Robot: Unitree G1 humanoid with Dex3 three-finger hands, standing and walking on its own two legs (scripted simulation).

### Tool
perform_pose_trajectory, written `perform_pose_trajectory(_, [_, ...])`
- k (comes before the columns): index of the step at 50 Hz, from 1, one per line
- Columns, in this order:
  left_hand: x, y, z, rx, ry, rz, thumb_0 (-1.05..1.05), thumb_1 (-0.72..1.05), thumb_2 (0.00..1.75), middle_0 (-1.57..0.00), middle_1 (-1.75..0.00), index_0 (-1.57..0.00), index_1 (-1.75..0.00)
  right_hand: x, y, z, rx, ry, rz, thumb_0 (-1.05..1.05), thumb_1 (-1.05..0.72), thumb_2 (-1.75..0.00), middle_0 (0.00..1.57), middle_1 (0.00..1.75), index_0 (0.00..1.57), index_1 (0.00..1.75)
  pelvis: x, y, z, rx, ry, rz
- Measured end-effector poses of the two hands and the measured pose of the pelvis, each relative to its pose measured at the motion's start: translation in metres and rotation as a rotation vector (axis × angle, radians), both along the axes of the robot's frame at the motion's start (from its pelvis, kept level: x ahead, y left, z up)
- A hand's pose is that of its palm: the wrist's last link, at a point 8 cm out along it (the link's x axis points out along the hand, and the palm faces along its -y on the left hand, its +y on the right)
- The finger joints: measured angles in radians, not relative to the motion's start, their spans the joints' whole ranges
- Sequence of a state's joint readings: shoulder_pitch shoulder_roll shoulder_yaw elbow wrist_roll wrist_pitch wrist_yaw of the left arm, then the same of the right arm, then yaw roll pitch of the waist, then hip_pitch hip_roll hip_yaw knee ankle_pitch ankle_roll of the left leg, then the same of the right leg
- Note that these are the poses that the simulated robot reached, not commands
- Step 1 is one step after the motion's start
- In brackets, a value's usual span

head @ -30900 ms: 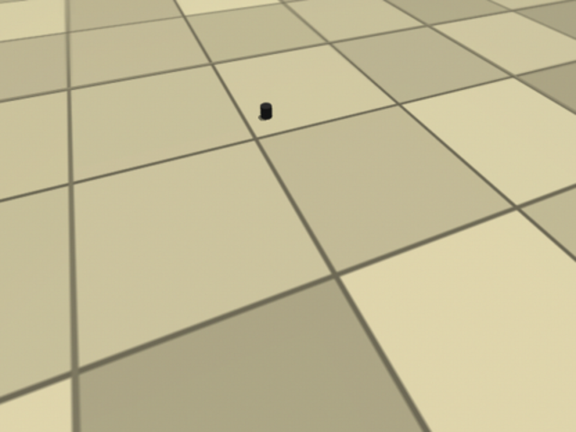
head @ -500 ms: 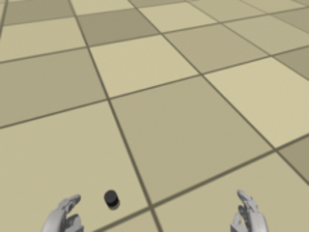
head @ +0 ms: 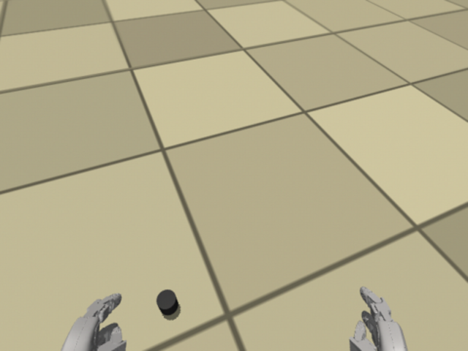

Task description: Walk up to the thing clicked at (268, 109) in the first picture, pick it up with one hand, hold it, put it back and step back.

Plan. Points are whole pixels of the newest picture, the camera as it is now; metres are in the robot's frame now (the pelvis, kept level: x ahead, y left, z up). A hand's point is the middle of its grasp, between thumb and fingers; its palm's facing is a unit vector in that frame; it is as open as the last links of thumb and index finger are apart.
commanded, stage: home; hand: left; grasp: from above
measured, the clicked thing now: (167, 302) +0.43 +0.24 -0.68
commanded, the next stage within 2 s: stand in 0.54 s
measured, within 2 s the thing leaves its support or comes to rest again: neither
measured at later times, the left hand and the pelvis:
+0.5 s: hand out of the picture +0.16 +0.18 -0.05, palm faces +0.05 -0.98 -0.20, open 7.4 cm; pelvis +0.00 +0.00 +0.00, yaw +0 degrees
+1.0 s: hand out of the picture +0.08 +0.24 -0.11, palm faces +0.03 -0.94 -0.34, open 7.4 cm; pelvis -0.01 +0.00 +0.04, yaw +0 degrees
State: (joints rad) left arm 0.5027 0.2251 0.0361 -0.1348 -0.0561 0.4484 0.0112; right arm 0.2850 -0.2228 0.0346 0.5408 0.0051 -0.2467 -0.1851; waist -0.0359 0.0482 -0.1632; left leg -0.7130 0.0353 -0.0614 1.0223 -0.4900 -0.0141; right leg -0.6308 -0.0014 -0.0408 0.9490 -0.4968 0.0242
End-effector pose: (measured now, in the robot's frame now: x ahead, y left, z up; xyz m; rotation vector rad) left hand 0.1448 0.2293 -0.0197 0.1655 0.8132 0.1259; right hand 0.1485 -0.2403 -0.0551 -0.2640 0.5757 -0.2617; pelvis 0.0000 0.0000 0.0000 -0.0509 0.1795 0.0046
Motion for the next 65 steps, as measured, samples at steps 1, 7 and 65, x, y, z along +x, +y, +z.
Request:
perform_pose_trajectory(1, [0.0,0.0,0.0,0.001,0.0,-0.001,0.01,0.9,0.89,-0.2,-0.3,-0.2,-0.3,0.0,0.0,0.0,0.0,0.001,0.0,0.02,-0.9,-0.9,0.2,0.3,0.21,0.3,0.0,0.0,0.0,0.0,0.0,0.0])
perform_pose_trajectory(7, [0.001,0.001,0.0,0.002,0.003,0.001,0.01,0.9,0.89,-0.2,-0.3,-0.2,-0.3,0.0,0.001,-0.002,0.005,0.007,0.001,0.02,-0.9,-0.9,0.2,0.3,0.21,0.3,0.001,0.001,0.0,-0.001,0.003,0.0])
perform_pose_trajectory(65, [-0.127,0.061,-0.05,0.095,0.421,0.093,0.01,0.9,0.89,-0.2,-0.3,-0.21,-0.3,-0.112,-0.016,-0.01,0.065,0.614,-0.037,0.01,-0.9,-0.9,0.2,0.3,0.21,0.3,-0.024,0.015,0.059,0.044,-0.254,-0.011])
